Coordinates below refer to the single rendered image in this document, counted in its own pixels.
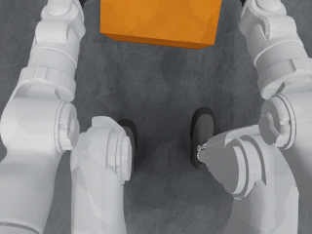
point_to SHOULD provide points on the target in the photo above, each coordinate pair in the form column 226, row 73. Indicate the left robot forearm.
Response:
column 54, row 54

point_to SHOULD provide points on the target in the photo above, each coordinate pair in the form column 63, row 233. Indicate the robot right upper arm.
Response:
column 286, row 123

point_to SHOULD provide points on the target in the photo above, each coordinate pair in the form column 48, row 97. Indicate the carton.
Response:
column 189, row 24

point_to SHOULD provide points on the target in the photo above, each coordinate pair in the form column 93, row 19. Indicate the right robot thigh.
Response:
column 261, row 182

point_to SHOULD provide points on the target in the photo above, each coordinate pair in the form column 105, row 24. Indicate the robot left upper arm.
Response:
column 36, row 132

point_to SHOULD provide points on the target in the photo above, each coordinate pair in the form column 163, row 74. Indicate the left robot thigh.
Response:
column 97, row 186

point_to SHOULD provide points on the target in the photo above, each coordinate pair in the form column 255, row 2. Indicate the right robot forearm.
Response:
column 278, row 54

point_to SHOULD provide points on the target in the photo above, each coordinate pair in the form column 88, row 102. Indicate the robot thigh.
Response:
column 261, row 182
column 97, row 186

